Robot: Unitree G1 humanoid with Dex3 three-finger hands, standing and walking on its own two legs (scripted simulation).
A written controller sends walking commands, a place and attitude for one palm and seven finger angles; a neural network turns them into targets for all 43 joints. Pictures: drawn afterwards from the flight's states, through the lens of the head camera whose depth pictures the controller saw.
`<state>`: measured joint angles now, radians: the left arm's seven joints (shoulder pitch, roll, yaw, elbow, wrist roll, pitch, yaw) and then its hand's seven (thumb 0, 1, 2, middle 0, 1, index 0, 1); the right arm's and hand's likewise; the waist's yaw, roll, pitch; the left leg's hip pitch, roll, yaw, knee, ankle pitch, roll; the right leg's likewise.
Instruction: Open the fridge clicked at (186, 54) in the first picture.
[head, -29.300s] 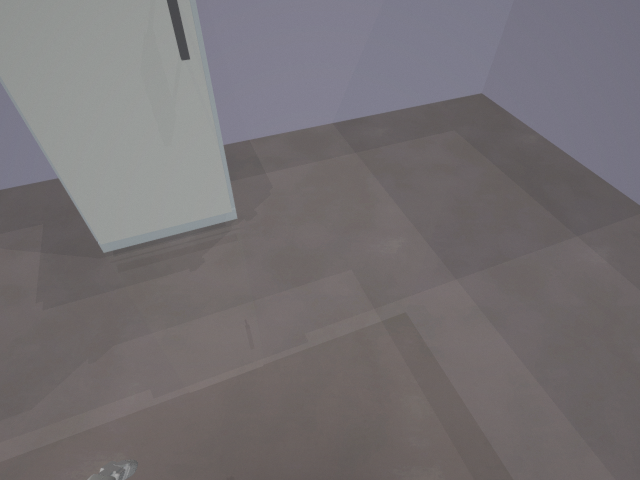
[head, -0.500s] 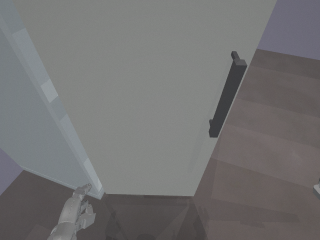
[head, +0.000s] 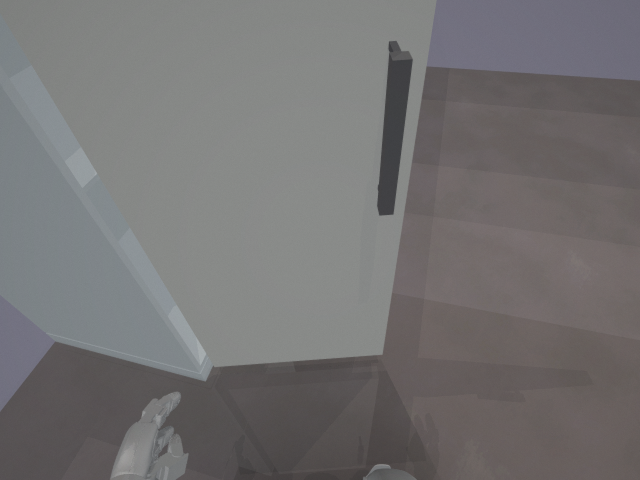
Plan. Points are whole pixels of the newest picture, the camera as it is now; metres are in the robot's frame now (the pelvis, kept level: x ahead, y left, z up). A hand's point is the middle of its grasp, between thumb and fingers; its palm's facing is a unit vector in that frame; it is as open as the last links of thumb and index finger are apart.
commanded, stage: step back with the hand held close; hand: right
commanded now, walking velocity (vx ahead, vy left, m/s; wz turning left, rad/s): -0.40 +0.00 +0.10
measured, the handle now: (389, 137) +0.55 -0.09 +0.14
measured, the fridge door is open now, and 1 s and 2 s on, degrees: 72 72 72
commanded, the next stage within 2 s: stop stepping back and stand still in 0.26 s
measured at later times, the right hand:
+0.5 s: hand out of the picture +0.12 -0.29 +0.18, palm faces +0.34 +0.87 -0.35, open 7.4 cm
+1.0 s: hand out of the picture +0.01 -0.37 +0.17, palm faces +0.46 +0.85 -0.26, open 7.4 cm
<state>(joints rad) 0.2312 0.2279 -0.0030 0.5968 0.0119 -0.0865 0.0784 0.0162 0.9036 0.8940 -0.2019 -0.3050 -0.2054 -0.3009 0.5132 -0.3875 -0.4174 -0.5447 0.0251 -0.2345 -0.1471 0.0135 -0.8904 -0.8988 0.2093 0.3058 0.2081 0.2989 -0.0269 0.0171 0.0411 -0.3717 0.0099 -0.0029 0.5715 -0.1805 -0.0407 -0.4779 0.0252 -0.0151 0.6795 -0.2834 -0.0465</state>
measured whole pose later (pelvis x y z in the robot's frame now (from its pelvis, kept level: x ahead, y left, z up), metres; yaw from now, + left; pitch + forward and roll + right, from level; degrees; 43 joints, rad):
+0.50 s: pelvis -0.12 -0.05 +0.00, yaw +7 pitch -1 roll +3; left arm 0.20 0.19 -0.02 0.62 0.01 -0.13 0.07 0.02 0.90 0.89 -0.20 -0.31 -0.21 -0.30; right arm 0.44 -0.44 -0.43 -0.51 0.05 -0.20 -0.11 0.01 -0.89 -0.90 0.21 0.31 0.21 0.30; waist -0.02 0.05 -0.03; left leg -0.23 -0.01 -0.01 0.70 -0.44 -0.02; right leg -0.42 0.03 -0.05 0.61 -0.21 -0.06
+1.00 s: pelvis -0.23 -0.12 +0.00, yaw +5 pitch -3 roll +1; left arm 0.25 0.21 0.01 0.67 0.02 -0.14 0.10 0.02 0.90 0.89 -0.20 -0.30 -0.20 -0.30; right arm 0.36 -0.33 -0.42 -0.37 0.02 -0.14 -0.17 0.01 -0.90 -0.90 0.20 0.30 0.20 0.30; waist 0.01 0.04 -0.04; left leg -0.38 0.02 0.03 0.90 -0.50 0.04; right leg -0.34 -0.06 -0.01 0.71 -0.31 0.01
